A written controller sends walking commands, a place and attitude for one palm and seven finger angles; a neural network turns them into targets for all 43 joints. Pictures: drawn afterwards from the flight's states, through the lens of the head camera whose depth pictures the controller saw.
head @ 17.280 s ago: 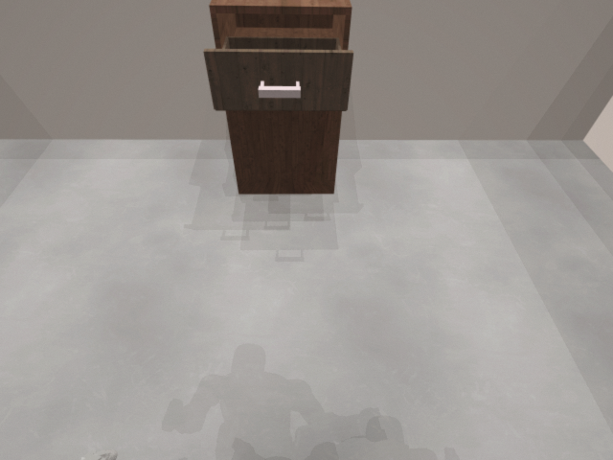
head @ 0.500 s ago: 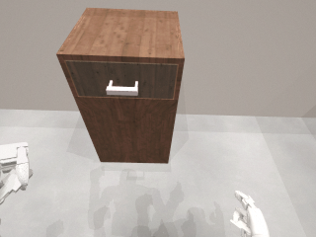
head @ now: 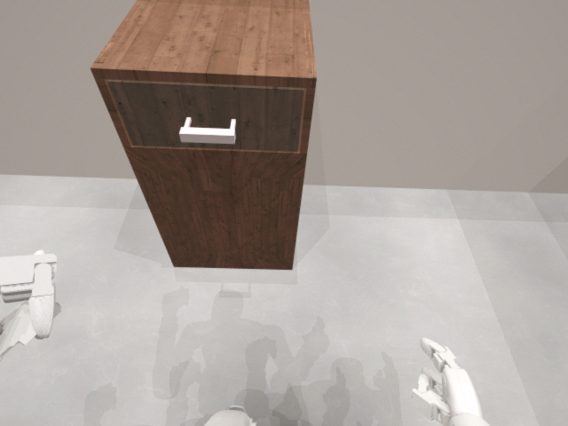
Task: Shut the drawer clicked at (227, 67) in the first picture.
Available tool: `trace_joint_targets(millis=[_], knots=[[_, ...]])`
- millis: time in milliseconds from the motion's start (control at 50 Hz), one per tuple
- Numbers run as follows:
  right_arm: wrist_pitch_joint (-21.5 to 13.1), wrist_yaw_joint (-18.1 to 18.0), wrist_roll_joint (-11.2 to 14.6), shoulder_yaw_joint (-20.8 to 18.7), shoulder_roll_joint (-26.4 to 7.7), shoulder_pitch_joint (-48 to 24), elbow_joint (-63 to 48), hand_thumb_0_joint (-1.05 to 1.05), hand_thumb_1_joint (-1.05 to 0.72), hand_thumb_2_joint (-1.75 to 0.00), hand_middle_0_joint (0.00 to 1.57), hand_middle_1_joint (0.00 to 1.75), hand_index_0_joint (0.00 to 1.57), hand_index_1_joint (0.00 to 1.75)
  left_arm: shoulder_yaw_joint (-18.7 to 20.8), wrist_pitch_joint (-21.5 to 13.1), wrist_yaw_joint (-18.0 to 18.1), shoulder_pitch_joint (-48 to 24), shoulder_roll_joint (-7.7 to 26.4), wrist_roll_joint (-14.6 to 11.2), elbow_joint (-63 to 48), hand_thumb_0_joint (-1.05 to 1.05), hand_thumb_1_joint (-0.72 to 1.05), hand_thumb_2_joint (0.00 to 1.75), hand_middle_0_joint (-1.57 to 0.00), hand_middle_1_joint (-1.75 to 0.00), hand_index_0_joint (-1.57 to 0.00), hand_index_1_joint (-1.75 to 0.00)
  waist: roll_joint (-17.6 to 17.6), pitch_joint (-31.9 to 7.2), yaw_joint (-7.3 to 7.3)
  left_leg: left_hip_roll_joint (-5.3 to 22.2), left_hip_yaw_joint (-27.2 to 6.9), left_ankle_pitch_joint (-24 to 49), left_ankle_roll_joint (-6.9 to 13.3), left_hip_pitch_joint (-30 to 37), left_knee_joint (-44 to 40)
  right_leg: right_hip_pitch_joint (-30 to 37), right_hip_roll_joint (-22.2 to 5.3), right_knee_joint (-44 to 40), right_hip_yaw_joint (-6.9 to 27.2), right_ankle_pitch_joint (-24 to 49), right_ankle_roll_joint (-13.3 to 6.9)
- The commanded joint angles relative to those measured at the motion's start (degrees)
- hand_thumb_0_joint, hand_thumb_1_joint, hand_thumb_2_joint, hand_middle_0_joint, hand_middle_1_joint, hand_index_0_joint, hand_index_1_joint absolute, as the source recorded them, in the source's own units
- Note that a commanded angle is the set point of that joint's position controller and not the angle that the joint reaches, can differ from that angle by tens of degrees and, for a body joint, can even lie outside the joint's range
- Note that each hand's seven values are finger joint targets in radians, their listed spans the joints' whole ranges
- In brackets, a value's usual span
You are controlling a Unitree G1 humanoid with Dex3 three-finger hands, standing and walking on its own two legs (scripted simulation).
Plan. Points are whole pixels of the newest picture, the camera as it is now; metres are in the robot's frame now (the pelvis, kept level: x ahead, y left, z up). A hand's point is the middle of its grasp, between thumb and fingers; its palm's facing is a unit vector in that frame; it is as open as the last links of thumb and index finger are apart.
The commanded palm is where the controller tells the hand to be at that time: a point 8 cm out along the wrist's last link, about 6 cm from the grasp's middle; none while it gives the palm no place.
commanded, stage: step back with the hand held close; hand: left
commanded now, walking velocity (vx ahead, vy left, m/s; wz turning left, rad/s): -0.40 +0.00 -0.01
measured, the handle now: (209, 129) +0.72 +0.21 -0.04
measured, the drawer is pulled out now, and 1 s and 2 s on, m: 0.00 0.00 0.00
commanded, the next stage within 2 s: stop stepping back and stand still in 0.22 s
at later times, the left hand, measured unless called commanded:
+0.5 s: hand out of the picture +0.08 +0.20 +0.17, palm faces +0.28 -0.84 -0.47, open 3.3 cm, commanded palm +0.02 +0.25 +0.19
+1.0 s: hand out of the picture +0.03 +0.23 +0.17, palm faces +0.39 -0.83 -0.41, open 3.3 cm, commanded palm -0.02 +0.27 +0.19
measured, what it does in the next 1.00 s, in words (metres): walks backwards: left foot, then right foot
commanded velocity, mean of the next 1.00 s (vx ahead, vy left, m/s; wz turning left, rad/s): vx -0.01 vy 0.02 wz -0.01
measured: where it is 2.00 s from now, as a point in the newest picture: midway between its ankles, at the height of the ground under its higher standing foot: outside the picture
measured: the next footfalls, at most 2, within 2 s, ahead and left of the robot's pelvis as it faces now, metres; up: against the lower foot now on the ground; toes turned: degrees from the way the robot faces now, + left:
left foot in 0.14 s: +0.02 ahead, +0.13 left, +0.00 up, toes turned +1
right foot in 0.40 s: -0.10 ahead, -0.11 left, +0.00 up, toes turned +2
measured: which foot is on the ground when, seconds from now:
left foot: up 0.00-0.12, down 0.14-0.42, up 0.44-0.64, down 0.66-1.00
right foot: down 0.00-0.18, up 0.20-0.38, down 0.40-1.00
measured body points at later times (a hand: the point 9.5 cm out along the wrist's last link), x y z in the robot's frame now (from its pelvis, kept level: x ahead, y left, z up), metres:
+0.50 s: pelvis -0.12 -0.02 +0.01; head -0.10 -0.01 +0.46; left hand +0.06 +0.25 +0.20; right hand +0.04 -0.24 -0.08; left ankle -0.06 +0.11 -0.70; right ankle -0.15 -0.11 -0.73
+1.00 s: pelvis -0.15 -0.01 +0.01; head -0.17 +0.00 +0.46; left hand +0.00 +0.27 +0.19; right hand -0.01 -0.24 -0.08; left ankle -0.13 +0.10 -0.73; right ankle -0.15 -0.11 -0.73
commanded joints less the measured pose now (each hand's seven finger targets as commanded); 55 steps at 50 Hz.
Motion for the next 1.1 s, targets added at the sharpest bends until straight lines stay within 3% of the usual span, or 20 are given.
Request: trace_joint_targets(millis=[0, 80, 120, 140, 200, 240, 300, 340, 360, 400, 420, 460, 520, 640, 700, 780, 860, 940, 1000, 1080], knots=[[-0.6, -1.1, 0.0, -2.6, -5.1, -3.3, -8.2, 0.00, -0.90, -0.90, 0.20, 0.30, 0.20, 0.30, 8.2, -1.7, 3.1, -1.4, 7.8, -0.6, -6.9, 0.00, 0.90, 0.90, -1.40, -1.60, -1.40, -1.60, -6.3, -7.9, -0.28, 1.2, -3.1, -7.3, -1.3, 3.4, 12.4, -0.5, -21.2, -14.3, 15.6, 19.9, -7.9], [0.0, -2.5, 0.2, -1.9, -6.6, -2.2, -6.5, 0.00, -0.90, -0.90, 0.20, 0.30, 0.20, 0.30, 6.0, -1.5, 3.0, -2.2, 6.9, -0.4, -7.3, 0.00, 0.90, 0.90, -1.40, -1.60, -1.40, -1.60, -1.4, -8.0, -1.24, 0.8, 0.8, 4.0, 0.1, 11.3, -16.3, 3.8, -12.4, -7.4, 6.6, 22.5, -1.0], [-1.4, -2.6, 0.7, -3.1, -8.6, -2.5, -7.5, 0.00, -0.90, -0.90, 0.20, 0.30, 0.20, 0.30, 6.5, -2.8, 2.6, -3.4, 8.6, 0.4, -10.7, 0.00, 0.90, 0.90, -1.40, -1.60, -1.40, -1.60, 9.0, -10.9, -0.06, 10.7, -7.0, 21.5, 3.7, 10.8, -22.0, 8.0, -4.5, 2.6, 1.2, 16.5, 3.5], [-2.5, -2.0, 1.0, -3.7, -8.3, -0.9, -7.3, 0.00, -0.90, -0.90, 0.20, 0.30, 0.20, 0.30, 7.3, -3.1, 2.2, -1.3, 8.9, 0.4, -10.1, 0.00, 0.90, 0.90, -1.40, -1.60, -1.40, -1.60, 7.5, -14.2, 0.09, 12.5, -5.4, 25.6, 4.3, 13.5, -20.6, 7.6, -3.4, 5.4, 0.9, 9.6, 4.7], [-5.3, -1.5, -1.1, -3.1, -7.8, -2.6, -7.8, 0.00, -0.90, -0.90, 0.20, 0.30, 0.20, 0.30, 8.6, -2.5, 1.7, -4.1, 8.6, 0.3, -14.0, 0.00, 0.90, 0.90, -1.40, -1.60, -1.40, -1.60, 14.6, -9.9, 0.63, 20.0, -12.8, 19.5, 9.8, -0.2, -25.4, 7.3, -1.8, 22.6, 0.8, -9.1, 3.7], [-6.8, -1.0, -1.0, -3.5, -7.5, -0.5, -5.7, 0.00, -0.90, -0.90, 0.20, 0.30, 0.20, 0.30, 7.1, -2.5, 1.9, -1.6, 5.8, -0.4, -12.7, 0.00, 0.90, 0.90, -1.40, -1.60, -1.40, -1.60, 9.4, -8.5, 0.72, 18.9, -9.9, 29.7, 8.7, 7.8, -21.2, 1.2, -2.7, 18.3, 0.6, -11.8, 2.9], [-7.6, -0.2, -1.5, -3.2, -7.8, -0.9, -4.4, 0.00, -0.90, -0.90, 0.20, 0.30, 0.20, 0.30, 5.7, -2.4, 1.7, -1.2, 5.1, -0.4, -12.2, 0.00, 0.90, 0.90, -1.40, -1.60, -1.40, -1.60, 11.6, -9.1, 0.71, 17.8, -7.9, 31.4, 6.6, 13.6, -19.1, 2.7, -3.3, 6.2, -1.6, -8.9, 3.1], [-7.6, 0.1, -0.9, -2.4, -8.2, -1.2, -4.6, 0.00, -0.90, -0.90, 0.20, 0.30, 0.20, 0.30, 5.0, -1.8, 1.4, 0.0, 4.6, -0.4, -9.6, 0.00, 0.90, 0.90, -1.40, -1.60, -1.40, -1.60, 11.6, -8.9, 1.32, 14.2, -5.6, 15.1, 4.7, 12.2, -18.1, 7.7, -3.5, -4.4, -3.0, -5.0, 3.4], [-7.2, 0.0, -0.6, -2.2, -7.9, -1.8, -5.1, 0.00, -0.90, -0.90, 0.20, 0.30, 0.20, 0.30, 5.9, -1.7, 1.3, 0.0, 5.5, -0.2, -9.1, 0.00, 0.90, 0.90, -1.40, -1.60, -1.40, -1.60, 7.0, -7.7, 1.44, 10.5, -3.0, 4.6, 2.8, 10.6, -15.7, 8.9, -4.9, -12.1, -1.8, -0.2, 3.0], [-5.4, -0.3, -0.2, -1.8, -6.4, -1.7, -6.6, 0.00, -0.90, -0.90, 0.20, 0.30, 0.20, 0.30, 8.7, -1.2, 2.1, -1.0, 9.3, -0.5, -9.3, 0.00, 0.90, 0.90, -1.40, -1.60, -1.40, -1.60, -8.2, -7.9, 0.56, 1.4, 3.8, -2.0, -1.2, 7.9, -1.6, 5.1, -19.1, -18.5, 15.0, 12.1, -2.5], [-5.3, -0.5, 0.9, -1.8, -6.1, -1.9, -6.7, 0.00, -0.90, -0.90, 0.20, 0.30, 0.20, 0.30, 7.0, -0.5, 2.6, -1.5, 7.9, -1.0, -8.0, 0.00, 0.90, 0.90, -1.40, -1.60, -1.40, -1.60, -12.4, -9.3, 1.04, 0.0, 1.2, -3.7, -0.9, 3.9, 5.5, 9.0, -20.7, -15.7, 16.7, 19.8, -2.5], [-4.6, -1.1, 0.9, -0.7, -4.9, -2.1, -6.5, 0.00, -0.90, -0.90, 0.20, 0.30, 0.20, 0.30, 8.0, 0.2, 3.4, -0.4, 7.6, -0.8, -6.3, 0.00, 0.90, 0.90, -1.40, -1.60, -1.40, -1.60, -7.0, -10.7, 0.50, 1.6, -0.8, -3.5, -0.6, 1.2, 7.3, 13.3, -20.8, -12.1, 13.5, 20.0, -4.3], [-4.2, -1.9, 1.0, -0.4, -5.6, -3.0, -6.7, 0.00, -0.90, -0.90, 0.20, 0.30, 0.20, 0.30, 6.2, 0.5, 3.7, -0.6, 5.9, -0.7, -4.1, 0.00, 0.90, 0.90, -1.40, -1.60, -1.40, -1.60, -5.3, -4.9, 0.14, 2.1, 0.4, -1.9, 0.0, 5.8, -1.7, 7.2, -18.8, -15.1, 10.9, 2.3, -4.9], [-6.7, -2.3, 1.0, -1.7, -8.7, -1.5, -6.7, 0.00, -0.90, -0.90, 0.20, 0.30, 0.20, 0.30, 4.4, -1.2, 3.3, -1.6, 5.9, 0.0, -7.1, 0.00, 0.90, 0.90, -1.40, -1.60, -1.40, -1.60, 0.2, -3.5, 0.57, 5.6, -2.6, 5.4, 3.4, 17.7, -19.2, 6.5, -10.3, -11.2, 6.0, -2.3, 2.1], [-6.8, -2.7, 0.4, -0.9, -8.1, -1.6, -5.9, 0.00, -0.90, -0.90, 0.20, 0.30, 0.20, 0.30, 4.7, -1.2, 3.3, -3.1, 5.7, 0.6, -7.2, 0.00, 0.90, 0.90, -1.40, -1.60, -1.40, -1.60, 7.9, -0.4, -0.07, 8.5, -9.4, -10.7, 4.5, 11.5, -26.5, 5.1, -6.4, -6.1, 1.3, -9.5, 1.4], [-7.8, -3.1, 0.3, -0.9, -8.2, -1.0, -5.5, 0.00, -0.90, -0.90, 0.20, 0.30, 0.20, 0.30, 3.7, -0.5, 3.8, -6.1, 4.0, 1.7, -5.3, 0.00, 0.90, 0.90, -1.40, -1.60, -1.40, -1.60, 8.3, 1.2, 0.04, 11.6, -12.4, -21.4, 5.7, 4.3, -30.4, 9.4, -3.9, -0.8, -3.0, -7.2, 1.8], [-8.1, -2.6, -0.1, -0.7, -7.9, -1.1, -5.3, 0.00, -0.90, -0.90, 0.20, 0.30, 0.20, 0.30, 3.2, 0.0, 3.4, -4.7, 3.4, 1.4, -5.1, 0.00, 0.90, 0.90, -1.40, -1.60, -1.40, -1.60, 5.6, 0.1, 0.28, 8.3, -7.9, -17.1, 4.0, 4.8, -25.3, 10.7, -4.9, -6.4, -0.2, -8.1, 0.6], [-7.2, -2.0, -0.5, -0.8, -6.8, -0.9, -4.7, 0.00, -0.90, -0.90, 0.20, 0.30, 0.20, 0.30, 3.3, 0.1, 3.1, -6.0, 4.3, 0.9, -4.7, 0.00, 0.90, 0.90, -1.40, -1.60, -1.40, -1.60, -4.5, 0.9, -0.22, 2.6, -0.7, -6.4, 1.5, 7.6, -8.8, 2.8, -13.1, -18.0, 14.7, -21.2, -3.6], [-6.6, -1.5, -0.1, -0.7, -6.5, -0.9, -4.2, 0.00, -0.90, -0.90, 0.20, 0.30, 0.20, 0.30, 4.3, 0.1, 3.5, -7.6, 5.4, 0.5, -5.5, 0.00, 0.90, 0.90, -1.40, -1.60, -1.40, -1.60, -4.5, -1.7, -0.63, 2.6, -0.1, 0.8, 0.8, 10.5, -6.1, 4.9, -16.0, -16.9, 14.1, -10.7, -5.4], [-6.3, -1.9, 0.0, 0.0, -6.6, -2.2, -5.1, 0.00, -0.90, -0.90, 0.20, 0.30, 0.20, 0.30, 4.5, -0.4, 3.0, -4.1, 5.0, 0.0, -6.7, 0.00, 0.90, 0.90, -1.40, -1.60, -1.40, -1.60, 5.7, -2.7, 0.32, 5.9, -4.7, 9.9, 2.0, 17.7, -19.7, 5.8, -7.4, -7.6, 2.0, 2.7, 0.2]])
